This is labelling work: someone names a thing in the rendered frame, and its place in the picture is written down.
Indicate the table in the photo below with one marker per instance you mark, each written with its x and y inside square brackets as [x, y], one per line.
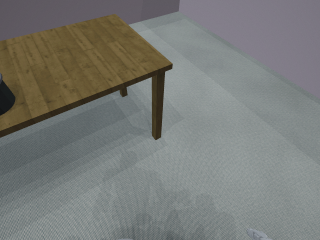
[56, 70]

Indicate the robot right hand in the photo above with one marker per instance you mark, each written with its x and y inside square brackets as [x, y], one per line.
[257, 235]

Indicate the pot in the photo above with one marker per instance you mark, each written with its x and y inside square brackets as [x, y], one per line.
[7, 98]

